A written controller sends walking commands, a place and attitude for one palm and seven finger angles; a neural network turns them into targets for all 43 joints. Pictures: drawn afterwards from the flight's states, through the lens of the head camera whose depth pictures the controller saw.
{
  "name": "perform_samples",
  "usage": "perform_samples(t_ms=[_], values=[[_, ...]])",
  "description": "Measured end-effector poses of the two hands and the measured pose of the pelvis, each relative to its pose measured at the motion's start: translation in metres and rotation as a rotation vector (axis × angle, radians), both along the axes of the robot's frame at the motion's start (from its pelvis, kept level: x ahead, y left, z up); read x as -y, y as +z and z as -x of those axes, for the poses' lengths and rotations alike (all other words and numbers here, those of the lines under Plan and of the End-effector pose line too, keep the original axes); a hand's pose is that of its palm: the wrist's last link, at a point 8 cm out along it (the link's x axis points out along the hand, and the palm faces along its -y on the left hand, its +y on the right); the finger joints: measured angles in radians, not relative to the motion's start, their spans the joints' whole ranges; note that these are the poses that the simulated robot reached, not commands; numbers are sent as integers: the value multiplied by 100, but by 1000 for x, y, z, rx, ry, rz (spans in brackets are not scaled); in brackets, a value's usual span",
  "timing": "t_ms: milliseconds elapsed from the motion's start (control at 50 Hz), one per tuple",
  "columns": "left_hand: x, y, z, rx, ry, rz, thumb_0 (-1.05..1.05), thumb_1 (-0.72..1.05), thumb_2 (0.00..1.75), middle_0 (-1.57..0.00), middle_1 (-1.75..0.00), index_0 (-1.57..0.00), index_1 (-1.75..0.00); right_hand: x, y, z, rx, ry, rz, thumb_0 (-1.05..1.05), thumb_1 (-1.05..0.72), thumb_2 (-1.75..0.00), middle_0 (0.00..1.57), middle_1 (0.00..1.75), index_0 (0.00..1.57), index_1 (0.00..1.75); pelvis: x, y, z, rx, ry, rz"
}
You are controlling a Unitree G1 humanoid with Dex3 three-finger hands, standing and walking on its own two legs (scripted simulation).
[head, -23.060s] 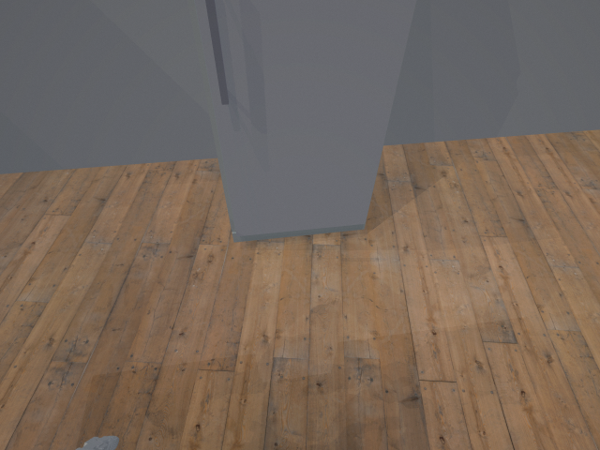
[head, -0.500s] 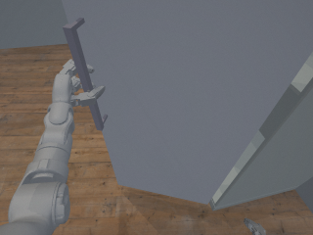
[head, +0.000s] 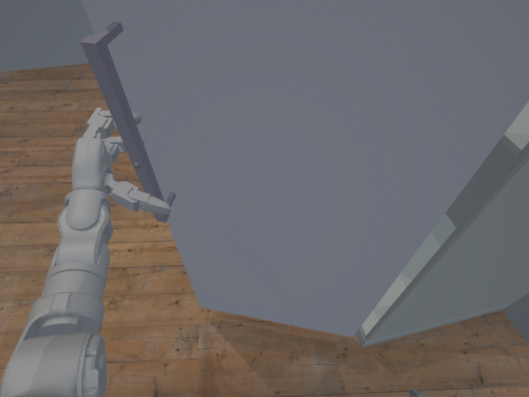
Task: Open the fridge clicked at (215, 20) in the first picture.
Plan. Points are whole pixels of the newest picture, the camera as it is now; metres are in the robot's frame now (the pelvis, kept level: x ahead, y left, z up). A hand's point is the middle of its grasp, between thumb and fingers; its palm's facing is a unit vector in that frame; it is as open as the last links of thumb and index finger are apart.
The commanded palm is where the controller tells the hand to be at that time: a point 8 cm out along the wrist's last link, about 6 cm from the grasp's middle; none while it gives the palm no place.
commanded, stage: slip the hand off the handle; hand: left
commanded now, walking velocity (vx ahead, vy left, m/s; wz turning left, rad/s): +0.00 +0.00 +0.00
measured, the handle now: (143, 143) +0.46 +0.21 +0.14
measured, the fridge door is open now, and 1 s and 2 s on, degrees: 66 66 66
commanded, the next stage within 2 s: draw the hand back to the body in 1.24 s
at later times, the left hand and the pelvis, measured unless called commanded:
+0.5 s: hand (90, 165) +0.42 +0.28 +0.13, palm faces +0.20 -0.96 -0.20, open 14.7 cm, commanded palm +0.39 +0.33 +0.14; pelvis +0.02 +0.01 +0.00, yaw +1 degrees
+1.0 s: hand (66, 205) +0.34 +0.28 +0.13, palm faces +0.21 -0.96 -0.19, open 14.7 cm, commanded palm +0.31 +0.33 +0.14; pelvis +0.02 +0.01 +0.00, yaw +1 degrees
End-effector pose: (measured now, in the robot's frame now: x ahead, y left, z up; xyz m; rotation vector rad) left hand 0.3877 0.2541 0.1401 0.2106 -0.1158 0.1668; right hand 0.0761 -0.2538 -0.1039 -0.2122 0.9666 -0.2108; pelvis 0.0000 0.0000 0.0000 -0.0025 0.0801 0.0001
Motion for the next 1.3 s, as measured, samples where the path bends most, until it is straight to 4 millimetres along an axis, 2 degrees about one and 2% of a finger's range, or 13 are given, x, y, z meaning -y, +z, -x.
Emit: perform_samples(t_ms=[140,280,420,560,640,780,1100,1300], values=[[-28,0,2,-8,33,-5,-1,-55,20,-26,-115,-26,-115,-2,7,-36,58,28,14,1,-90,-90,20,30,21,30,-2,-1,-9,-11,6,4],[-49,0,2,-15,25,1,-1,-55,20,-25,-115,-26,-115,-2,10,-53,55,50,35,1,-90,-90,20,30,21,30,-4,-2,-16,-23,20,10],[-63,-4,0,-27,24,12,-1,-55,20,-25,-115,-26,-115,-4,7,-50,27,39,41,1,-90,-90,20,30,21,30,-7,-3,-20,-33,19,13],[-78,-2,-1,-29,27,5,-1,-55,20,-25,-115,-26,-115,-6,2,-35,-20,13,39,1,-90,-90,20,30,21,30,-10,-5,-22,-44,14,17],[-80,0,2,-20,12,4,-1,-55,20,-25,-115,-26,-115,-7,0,-26,-38,-3,33,1,-90,-90,20,30,21,30,-12,-5,-23,-47,8,18],[-74,-8,26,-26,-2,14,-1,-55,20,-25,-115,-26,-115,-10,2,-29,-6,-7,20,1,-90,-90,20,30,21,30,-13,-4,-24,-32,1,16],[-82,-6,93,-18,45,14,-1,-55,20,-25,-115,-26,-115,-23,23,-92,221,110,14,1,-90,-90,20,30,20,30,-6,-3,-13,23,29,15],[-78,-8,126,-19,40,10,-1,-55,20,-25,-115,-26,-115,-27,31,-106,291,154,6,1,-90,-90,20,30,21,30,-1,-3,-10,43,37,12]])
